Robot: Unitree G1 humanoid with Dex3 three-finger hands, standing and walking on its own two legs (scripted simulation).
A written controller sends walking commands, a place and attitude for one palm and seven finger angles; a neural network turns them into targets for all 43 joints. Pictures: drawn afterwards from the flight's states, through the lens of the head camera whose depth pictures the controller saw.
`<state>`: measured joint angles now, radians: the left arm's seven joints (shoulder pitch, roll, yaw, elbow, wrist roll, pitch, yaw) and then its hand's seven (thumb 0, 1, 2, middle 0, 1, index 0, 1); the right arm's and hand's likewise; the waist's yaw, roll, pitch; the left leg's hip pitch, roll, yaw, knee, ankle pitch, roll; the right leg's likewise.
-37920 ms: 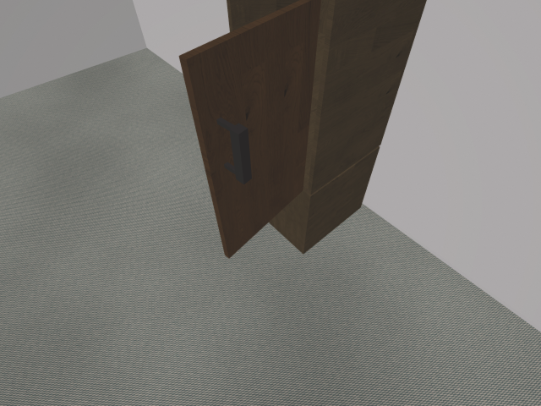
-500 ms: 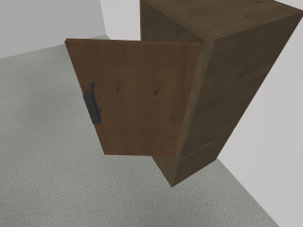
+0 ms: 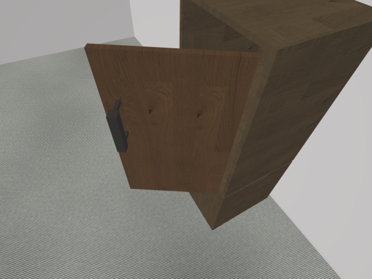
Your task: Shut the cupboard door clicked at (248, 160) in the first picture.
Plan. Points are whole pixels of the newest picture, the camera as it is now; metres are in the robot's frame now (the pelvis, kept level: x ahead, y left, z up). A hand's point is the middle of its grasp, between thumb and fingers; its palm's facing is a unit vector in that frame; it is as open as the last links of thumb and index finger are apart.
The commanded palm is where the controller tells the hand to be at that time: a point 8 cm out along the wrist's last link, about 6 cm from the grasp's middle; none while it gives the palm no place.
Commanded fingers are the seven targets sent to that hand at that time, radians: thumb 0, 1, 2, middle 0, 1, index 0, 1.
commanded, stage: look again from close up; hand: left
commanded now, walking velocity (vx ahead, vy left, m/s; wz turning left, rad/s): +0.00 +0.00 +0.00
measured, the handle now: (120, 126) +0.45 +0.20 +0.05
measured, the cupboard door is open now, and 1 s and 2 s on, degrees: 58 58 58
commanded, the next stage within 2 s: raise the hand and make a fist in 0.42 s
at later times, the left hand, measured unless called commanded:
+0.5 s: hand out of the picture -0.01 +0.24 -0.18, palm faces +0.00 -0.97 -0.23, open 7.3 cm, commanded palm none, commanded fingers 0.00 0.90 0.90 -0.20 -0.30 -0.20 -0.30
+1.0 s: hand out of the picture +0.10 +0.23 -0.06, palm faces +0.12 -0.99 -0.02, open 5.9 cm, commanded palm +0.09 +0.28 -0.04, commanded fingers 0.00 0.90 0.90 -0.64 -0.78 -0.64 -0.78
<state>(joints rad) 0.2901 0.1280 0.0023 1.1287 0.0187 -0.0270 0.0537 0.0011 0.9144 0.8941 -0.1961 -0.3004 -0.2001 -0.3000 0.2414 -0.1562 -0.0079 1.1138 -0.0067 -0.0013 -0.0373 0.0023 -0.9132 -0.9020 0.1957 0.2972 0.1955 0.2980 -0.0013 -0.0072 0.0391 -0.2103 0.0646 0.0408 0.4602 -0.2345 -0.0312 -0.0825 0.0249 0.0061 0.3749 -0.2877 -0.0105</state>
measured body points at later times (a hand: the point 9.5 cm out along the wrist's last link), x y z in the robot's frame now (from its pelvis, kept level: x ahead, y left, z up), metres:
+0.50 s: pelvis -0.03 +0.04 -0.01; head -0.02 +0.05 +0.44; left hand -0.01 +0.29 -0.16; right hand +0.01 -0.19 -0.15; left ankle +0.00 +0.14 -0.74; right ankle -0.06 -0.11 -0.74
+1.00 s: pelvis -0.07 +0.01 -0.10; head -0.03 +0.02 +0.35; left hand +0.08 +0.28 -0.05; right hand +0.17 -0.22 -0.13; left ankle +0.00 +0.14 -0.74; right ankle -0.05 -0.10 -0.74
